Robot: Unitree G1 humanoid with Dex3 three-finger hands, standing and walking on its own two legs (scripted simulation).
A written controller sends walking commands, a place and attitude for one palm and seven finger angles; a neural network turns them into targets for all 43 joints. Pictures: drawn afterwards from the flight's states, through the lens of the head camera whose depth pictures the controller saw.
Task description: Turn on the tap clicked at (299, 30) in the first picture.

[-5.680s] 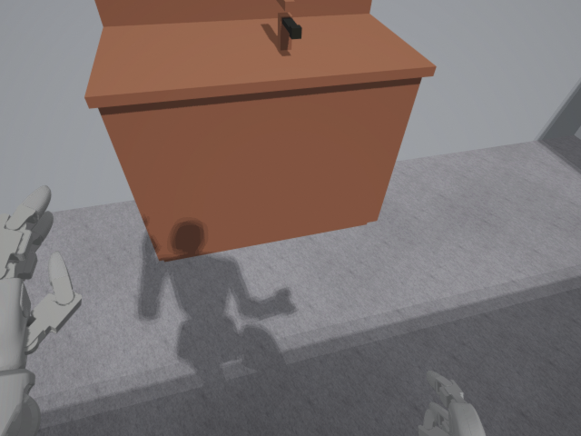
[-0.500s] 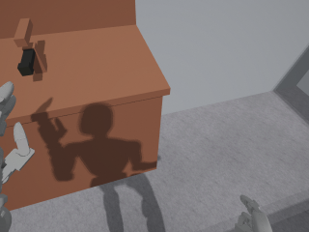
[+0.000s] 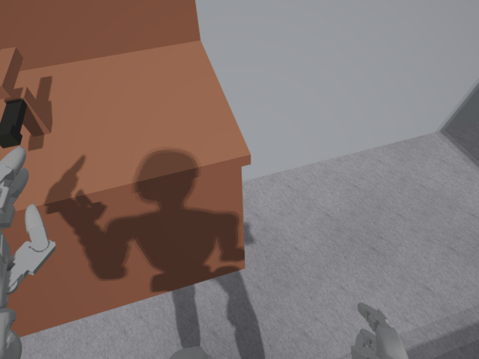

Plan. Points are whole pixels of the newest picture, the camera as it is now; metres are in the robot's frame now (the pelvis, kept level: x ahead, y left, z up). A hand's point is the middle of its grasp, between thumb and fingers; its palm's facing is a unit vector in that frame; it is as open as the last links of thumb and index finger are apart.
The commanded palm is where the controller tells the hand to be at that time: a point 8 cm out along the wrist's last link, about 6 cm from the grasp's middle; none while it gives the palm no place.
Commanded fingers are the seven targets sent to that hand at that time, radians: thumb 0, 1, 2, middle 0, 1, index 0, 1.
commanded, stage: come to a stop and stand still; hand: left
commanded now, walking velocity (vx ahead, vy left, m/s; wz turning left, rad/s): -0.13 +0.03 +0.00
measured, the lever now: (7, 136) +0.43 +0.43 +0.13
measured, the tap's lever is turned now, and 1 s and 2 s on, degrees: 0 0 0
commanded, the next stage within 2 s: look again from close up in 1.42 s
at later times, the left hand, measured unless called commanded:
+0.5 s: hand (51, 262) +0.20 +0.23 +0.16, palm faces +0.37 -0.85 -0.39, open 7.4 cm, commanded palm +0.15 +0.27 +0.18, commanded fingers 0.00 0.90 0.90 -0.20 -0.30 -0.20 -0.30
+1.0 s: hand (24, 254) +0.21 +0.27 +0.15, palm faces +0.27 -0.87 -0.41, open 7.4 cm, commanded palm +0.16 +0.31 +0.18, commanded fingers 0.00 0.90 0.90 -0.20 -0.30 -0.20 -0.30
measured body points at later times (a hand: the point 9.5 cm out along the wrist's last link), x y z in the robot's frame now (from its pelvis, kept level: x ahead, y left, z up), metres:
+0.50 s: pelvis -0.01 +0.00 -0.01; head +0.00 -0.01 +0.44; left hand +0.17 +0.27 +0.18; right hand +0.15 -0.22 -0.10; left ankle +0.04 +0.13 -0.74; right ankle -0.02 -0.10 -0.74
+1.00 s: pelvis -0.02 +0.04 +0.00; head +0.01 +0.06 +0.45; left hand +0.19 +0.32 +0.17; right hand +0.14 -0.20 -0.07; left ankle +0.04 +0.13 -0.74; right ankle -0.02 -0.10 -0.74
